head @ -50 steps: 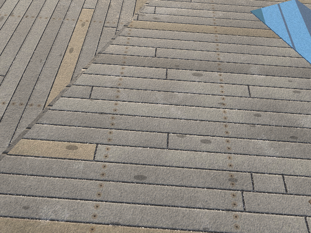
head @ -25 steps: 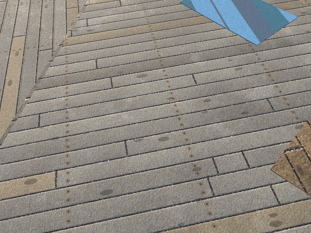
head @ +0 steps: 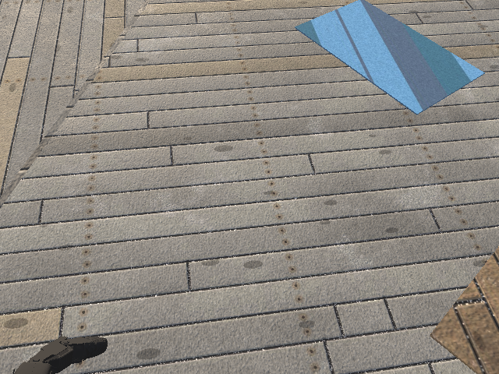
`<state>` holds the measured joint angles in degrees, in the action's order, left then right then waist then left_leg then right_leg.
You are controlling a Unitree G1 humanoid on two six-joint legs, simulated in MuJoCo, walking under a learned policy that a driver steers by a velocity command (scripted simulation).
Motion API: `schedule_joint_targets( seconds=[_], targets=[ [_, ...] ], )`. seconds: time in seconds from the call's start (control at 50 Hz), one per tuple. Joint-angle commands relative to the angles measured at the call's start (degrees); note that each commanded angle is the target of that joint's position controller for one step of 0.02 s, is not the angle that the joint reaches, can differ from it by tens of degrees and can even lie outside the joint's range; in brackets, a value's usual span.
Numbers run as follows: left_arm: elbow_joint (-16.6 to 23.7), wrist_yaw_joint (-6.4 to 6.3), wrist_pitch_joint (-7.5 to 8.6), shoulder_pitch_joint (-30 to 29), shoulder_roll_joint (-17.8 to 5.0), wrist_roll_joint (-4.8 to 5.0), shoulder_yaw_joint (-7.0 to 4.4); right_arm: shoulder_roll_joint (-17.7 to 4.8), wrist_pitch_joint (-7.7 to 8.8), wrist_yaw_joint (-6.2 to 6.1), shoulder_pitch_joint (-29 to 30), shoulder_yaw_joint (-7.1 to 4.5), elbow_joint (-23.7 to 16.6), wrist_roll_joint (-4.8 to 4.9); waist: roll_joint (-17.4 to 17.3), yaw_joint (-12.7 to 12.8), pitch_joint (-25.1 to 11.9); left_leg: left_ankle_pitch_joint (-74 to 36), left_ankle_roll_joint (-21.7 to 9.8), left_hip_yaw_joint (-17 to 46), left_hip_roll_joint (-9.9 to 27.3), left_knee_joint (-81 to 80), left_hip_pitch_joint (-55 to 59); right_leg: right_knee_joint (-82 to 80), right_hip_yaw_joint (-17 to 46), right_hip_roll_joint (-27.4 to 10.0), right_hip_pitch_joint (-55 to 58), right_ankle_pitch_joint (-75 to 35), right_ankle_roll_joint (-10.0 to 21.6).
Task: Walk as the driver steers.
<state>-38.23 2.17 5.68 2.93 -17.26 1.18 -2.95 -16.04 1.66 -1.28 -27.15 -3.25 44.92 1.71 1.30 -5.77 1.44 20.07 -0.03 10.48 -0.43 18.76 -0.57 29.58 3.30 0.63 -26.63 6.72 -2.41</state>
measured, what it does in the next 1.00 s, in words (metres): walks ahead, turning left: right foot, then left foot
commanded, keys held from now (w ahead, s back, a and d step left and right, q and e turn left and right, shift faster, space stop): w+q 0.52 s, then w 0.10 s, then w+e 0.38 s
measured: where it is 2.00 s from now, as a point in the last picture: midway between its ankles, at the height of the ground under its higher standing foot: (168, 187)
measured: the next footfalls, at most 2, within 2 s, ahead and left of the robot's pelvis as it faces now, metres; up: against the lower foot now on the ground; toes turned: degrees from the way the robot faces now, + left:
right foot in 0.04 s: +0.16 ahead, -0.13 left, +0.00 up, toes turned +5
left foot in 0.54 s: +0.42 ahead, +0.18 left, +0.00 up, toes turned +21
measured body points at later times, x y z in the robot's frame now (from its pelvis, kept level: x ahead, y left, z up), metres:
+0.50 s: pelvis +0.25 +0.02 -0.02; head +0.29 +0.04 +0.43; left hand +0.17 +0.31 -0.14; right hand +0.55 -0.12 -0.08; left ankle +0.38 +0.17 -0.72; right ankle +0.12 -0.14 -0.74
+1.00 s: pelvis +0.52 +0.13 +0.00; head +0.55 +0.14 +0.44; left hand +0.62 +0.41 -0.11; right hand +0.66 -0.13 -0.12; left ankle +0.38 +0.17 -0.74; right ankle +0.75 +0.04 -0.70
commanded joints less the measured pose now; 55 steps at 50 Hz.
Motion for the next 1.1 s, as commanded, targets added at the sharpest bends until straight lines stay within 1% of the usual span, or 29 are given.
schedule_joint_targets(
  seconds=[0.02,0.04,0.06,0.08,0.1,0.12,0.14,0.16,0.2,0.26,0.36,0.44,0.48,0.5,0.52,0.54,0.56,0.58,0.6,0.62,0.64,0.68,0.7,0.78,0.88,1.0,1.06,1.08,1.1],
  targets=[
    [3.2,-0.85,1.18,2.8,-7.4,0.44,-2.83,-10.2,0.68,-0.24,4.9,-2.63,-5.0,0.11,-10.3,7.4,-0.7,-15.0,-7.4,10.2,9.5,0.1,-11.4,-3.8,-1.4,0.7,16.2,-1.1,2.0],
    [2.1,-1.50,1.28,9.2,-9.5,0.08,-3.81,-8.0,0.84,-0.02,5.4,-1.94,-5.6,-0.44,-8.9,10.7,-5.0,-16.8,-5.4,7.8,6.2,9.5,-14.8,-4.5,0.8,-2.4,25.9,-0.1,4.0],
    [1.0,-2.24,0.90,19.5,-13.5,-0.78,-4.72,-3.0,0.92,0.07,5.1,-0.34,-7.3,-2.22,0.9,14.1,-15.2,-5.2,-3.0,2.5,1.6,28.3,-22.4,-4.5,12.8,-14.3,40.5,7.7,7.7],
    [-0.6,-1.37,0.23,20.9,-16.8,-1.85,-5.20,-0.5,1.57,-0.16,-1.1,0.37,-9.8,0.54,21.7,9.7,-19.2,14.8,-1.1,-1.6,-3.4,44.2,-37.9,-14.2,40.2,-24.6,47.9,24.7,15.1],
    [0.2,-1.14,0.33,17.1,-10.3,-1.52,-3.63,-7.2,1.44,-0.35,0.6,-1.25,-7.4,1.74,12.6,9.9,-11.1,10.7,-0.8,0.1,1.0,51.7,-42.9,-16.7,38.5,-23.4,41.4,31.6,14.3],
    [0.3,-1.40,0.25,14.4,-7.2,-0.99,-2.82,-9.4,1.22,-0.08,5.4,-1.91,-7.8,1.28,7.8,10.0,-4.6,5.5,-1.1,-1.5,2.9,52.5,-44.1,-16.1,28.3,-21.4,35.2,24.3,12.7],
    [0.2,-1.41,0.23,12.2,-5.8,-1.28,-2.32,-8.3,0.99,0.00,6.7,-1.77,-7.3,0.61,3.6,8.8,-2.4,1.3,-0.9,-2.2,4.8,51.4,-41.7,-16.4,21.1,-18.6,30.4,15.0,12.0],
    [-0.4,-1.46,0.13,11.0,-4.4,-1.64,-1.99,-7.3,0.90,0.27,8.3,-1.81,-7.6,-0.02,3.0,8.2,-0.4,-1.2,-0.9,-2.3,5.9,49.5,-40.8,-17.4,15.8,-16.4,27.0,8.7,11.6],
    [-1.2,-1.78,0.59,10.1,-4.1,-1.90,-2.01,-5.4,0.39,1.10,9.0,-1.52,-8.2,0.38,5.6,7.0,0.4,-3.9,-0.6,-3.5,7.5,48.2,-38.5,-19.5,9.1,-15.0,23.3,2.2,11.8],
    [-2.7,-1.83,1.15,10.4,-5.5,-1.31,-2.57,-3.8,-0.14,1.55,12.8,-0.95,-10.3,-0.08,3.0,6.8,2.2,-6.8,0.5,-4.3,7.9,43.5,-41.7,-21.6,3.7,-15.8,22.3,-4.7,13.4],
    [-4.3,-2.20,0.57,10.8,-8.1,-1.03,-3.08,-2.9,0.83,3.30,20.6,0.07,-12.9,-0.45,1.3,8.8,3.6,-19.9,0.1,-8.3,6.9,26.9,-38.9,-22.3,-6.4,-14.3,22.8,-11.1,12.1],
    [-6.3,-2.32,-0.49,14.2,-10.2,0.04,-3.57,-3.4,0.97,4.67,26.3,0.04,-15.7,-0.20,0.9,9.8,4.5,-19.7,-2.5,-11.7,5.1,18.9,-36.7,-20.0,-10.6,-15.7,28.2,-17.4,10.1],
    [-6.5,-2.58,-1.33,14.6,-12.0,0.35,-4.02,-5.4,0.67,4.90,25.2,-0.92,-16.3,-0.43,2.6,7.8,1.8,-14.5,-4.9,-14.7,1.6,17.7,-31.7,-13.5,-12.7,-15.9,31.4,-35.3,8.9],
    [-6.4,-2.80,-1.85,14.6,-13.0,0.54,-4.29,-7.1,0.36,4.82,21.7,-1.83,-15.8,-0.55,3.6,5.5,-1.0,-11.6,-6.3,-16.2,-0.7,17.7,-26.6,-6.9,-13.7,-15.7,32.2,-44.5,8.4],
    [-6.1,-3.02,-2.34,14.2,-13.3,0.75,-4.29,-9.3,0.02,4.47,14.2,-3.23,-14.1,-0.41,3.3,1.0,-5.2,-11.9,-8.2,-17.1,-3.2,15.9,-16.3,3.4,-14.9,-14.7,29.8,-48.2,7.3],
    [-5.8,-3.27,-2.25,15.0,-11.7,0.41,-3.49,-12.1,-0.58,3.46,4.6,-4.95,-11.8,-0.22,1.0,-4.0,-9.9,-13.6,-10.4,-13.4,-2.9,13.8,0.3,17.5,-15.1,-13.0,19.4,-40.2,5.5],
    [-3.2,-2.57,-1.55,20.8,-3.6,-2.17,-0.81,-18.3,-0.61,2.47,3.2,-5.90,-11.3,-0.01,-14.8,1.2,-15.3,-7.6,-18.6,14.4,12.7,12.2,21.8,40.0,-14.3,-4.6,-5.8,11.2,2.1],
    [-2.7,-1.76,0.42,19.2,-5.4,-1.24,-0.28,-15.9,0.33,2.72,2.5,-4.71,-13.5,-0.21,-12.8,-0.1,-26.8,3.0,-24.8,38.8,21.1,1.2,26.1,50.8,-0.4,1.1,-12.8,27.7,1.9],
    [-1.5,-1.21,1.25,12.9,-10.0,1.44,-1.71,-12.0,1.10,3.19,3.9,-3.47,-12.4,-0.97,-7.3,-1.8,-19.4,3.3,-20.7,31.3,19.5,-1.8,21.1,51.3,2.5,-2.2,-17.5,22.4,2.7],
    [-0.4,-1.24,1.77,10.4,-8.9,1.85,-1.16,-11.1,1.61,3.24,6.8,-3.10,-11.9,-0.94,-5.2,0.1,-11.6,-0.5,-18.5,23.4,17.4,-2.3,12.2,46.9,1.4,-4.6,-17.7,17.7,3.5],
    [-1.2,-1.72,1.72,10.1,-8.1,0.84,-1.00,-9.2,1.92,3.17,10.8,-2.43,-11.9,-1.15,-1.7,2.7,-7.2,-8.1,-16.6,16.6,15.5,-2.3,3.8,42.3,0.8,-7.2,-15.2,14.2,3.4],
    [-2.9,-1.80,0.20,13.6,-8.0,0.16,-1.26,-7.0,2.74,3.06,14.3,-1.51,-12.0,-2.46,-4.5,6.0,-5.3,-18.7,-16.1,9.7,13.5,-5.1,-6.1,38.9,1.3,-9.6,-7.5,10.2,2.8],
    [-3.9,-1.78,-0.55,15.3,-7.2,-0.02,-1.16,-6.8,3.31,3.09,14.6,-1.45,-11.4,-2.31,-4.2,6.7,-5.2,-22.6,-16.3,6.7,13.2,-6.2,-7.6,37.5,1.0,-9.9,-6.1,9.6,2.1],
    [-3.3,-2.17,-2.39,10.8,-4.8,-0.28,-0.65,-7.5,4.61,2.57,12.8,-1.60,-7.7,-2.40,-3.2,5.7,-0.5,-24.9,-14.4,-3.1,11.4,-10.6,-9.9,28.7,1.1,-9.9,-10.6,-0.7,0.2],
    [-1.7,-0.94,-1.37,4.0,-3.0,0.11,-0.14,-8.4,4.60,1.73,11.6,-1.55,-5.4,-2.46,-3.6,2.5,2.1,-22.7,-10.3,-11.5,9.9,-12.6,-6.8,11.7,-0.3,-6.5,-9.7,-16.3,1.0],
    [2.6,1.51,-0.99,-2.9,-2.0,-0.09,0.43,-9.5,2.48,1.14,7.6,-2.15,-1.7,-1.53,-2.9,0.2,4.3,-33.0,-9.7,-13.9,14.7,-7.5,7.6,3.8,-3.0,-4.4,-16.1,-8.5,4.2],
    [3.6,2.09,-1.41,1.0,-4.3,-0.26,-0.68,-11.8,0.98,0.00,9.1,-2.73,-2.1,-1.35,-6.2,3.9,-0.9,-61.1,-7.7,-16.2,14.8,3.6,10.5,4.0,-8.2,0.4,-7.8,1.2,7.4],
    [2.7,1.85,-1.64,6.8,-6.5,-0.23,-1.87,-12.2,0.44,-0.46,9.6,-2.76,-2.4,-1.48,-6.8,7.2,-4.8,-67.9,-6.6,-17.4,14.0,12.0,9.2,3.8,-9.2,2.6,0.1,2.5,8.9],
    [1.0,1.14,-1.80,15.7,-9.5,-0.03,-3.53,-11.9,0.30,-0.93,10.5,-2.46,-2.8,-1.35,-5.2,12.4,-9.6,-64.1,-4.5,-19.1,12.0,24.6,1.9,0.3,-7.3,3.2,14.6,-1.8,11.4]
  ],
)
